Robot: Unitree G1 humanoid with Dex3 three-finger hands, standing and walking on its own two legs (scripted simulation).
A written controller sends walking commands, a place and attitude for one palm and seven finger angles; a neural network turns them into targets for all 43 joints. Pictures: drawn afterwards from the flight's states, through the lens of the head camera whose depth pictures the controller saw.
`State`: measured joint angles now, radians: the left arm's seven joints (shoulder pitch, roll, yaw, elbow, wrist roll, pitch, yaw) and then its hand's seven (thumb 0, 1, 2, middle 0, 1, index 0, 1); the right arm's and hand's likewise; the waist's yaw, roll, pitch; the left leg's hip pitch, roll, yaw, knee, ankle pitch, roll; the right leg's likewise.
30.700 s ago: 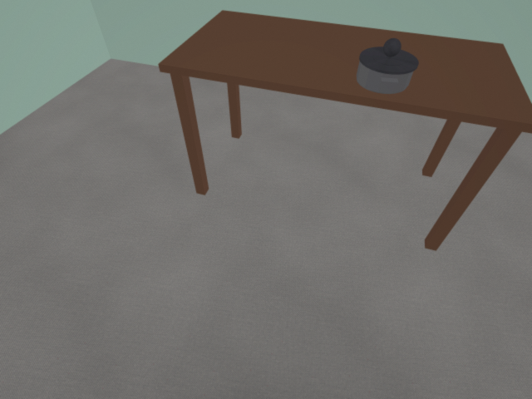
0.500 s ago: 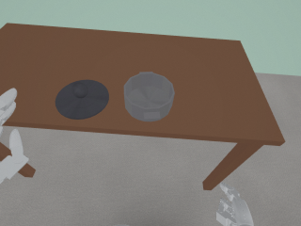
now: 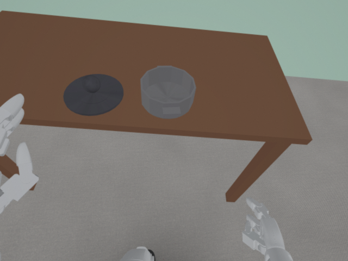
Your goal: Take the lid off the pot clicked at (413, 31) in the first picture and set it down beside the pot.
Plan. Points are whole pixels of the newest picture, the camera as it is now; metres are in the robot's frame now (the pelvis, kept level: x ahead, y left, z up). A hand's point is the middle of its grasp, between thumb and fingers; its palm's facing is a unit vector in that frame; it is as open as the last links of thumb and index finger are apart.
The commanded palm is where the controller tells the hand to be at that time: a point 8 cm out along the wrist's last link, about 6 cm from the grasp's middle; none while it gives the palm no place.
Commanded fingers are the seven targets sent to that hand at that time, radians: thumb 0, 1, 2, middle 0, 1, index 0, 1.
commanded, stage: step back with the hand held close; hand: left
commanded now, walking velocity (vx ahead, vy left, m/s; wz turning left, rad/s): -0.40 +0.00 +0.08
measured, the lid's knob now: (91, 84) +0.59 +0.31 +0.00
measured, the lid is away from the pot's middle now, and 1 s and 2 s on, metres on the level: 0.24 0.24 0.24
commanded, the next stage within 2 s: stop stepping back and stand still in 0.26 s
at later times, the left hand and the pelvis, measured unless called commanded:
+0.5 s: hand out of the picture +0.08 +0.22 +0.16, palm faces +0.30 -0.84 -0.45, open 7.4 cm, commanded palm +0.00 +0.26 +0.19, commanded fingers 0.00 0.90 0.90 -0.20 -0.30 -0.20 -0.30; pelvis -0.12 -0.02 -0.01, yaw +2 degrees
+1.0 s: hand out of the picture -0.01 +0.23 +0.17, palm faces +0.41 -0.83 -0.37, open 7.4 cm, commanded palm -0.06 +0.27 +0.19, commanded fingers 0.00 0.90 0.90 -0.20 -0.30 -0.20 -0.30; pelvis -0.17 -0.01 +0.01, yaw +4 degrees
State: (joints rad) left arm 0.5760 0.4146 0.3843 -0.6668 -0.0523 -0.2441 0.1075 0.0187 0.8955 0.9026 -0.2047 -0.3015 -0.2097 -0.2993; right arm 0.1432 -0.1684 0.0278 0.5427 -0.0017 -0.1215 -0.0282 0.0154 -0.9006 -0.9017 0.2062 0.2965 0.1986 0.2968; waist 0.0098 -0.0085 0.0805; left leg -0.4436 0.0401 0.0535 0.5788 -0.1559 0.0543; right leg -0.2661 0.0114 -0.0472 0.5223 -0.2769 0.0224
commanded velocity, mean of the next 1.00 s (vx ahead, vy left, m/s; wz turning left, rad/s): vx -0.01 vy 0.00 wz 0.01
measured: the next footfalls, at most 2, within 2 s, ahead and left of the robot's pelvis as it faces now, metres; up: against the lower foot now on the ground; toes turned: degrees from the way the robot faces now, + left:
left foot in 0.30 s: +0.01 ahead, +0.11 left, +0.00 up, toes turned +3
right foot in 0.48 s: -0.12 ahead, -0.11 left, +0.00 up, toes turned +7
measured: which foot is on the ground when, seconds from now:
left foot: down 0.00-0.12, up 0.14-0.28, down 0.30-0.52, up 0.54-0.64, down 0.66-1.00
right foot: down 0.00-0.30, up 0.32-0.46, down 0.48-1.00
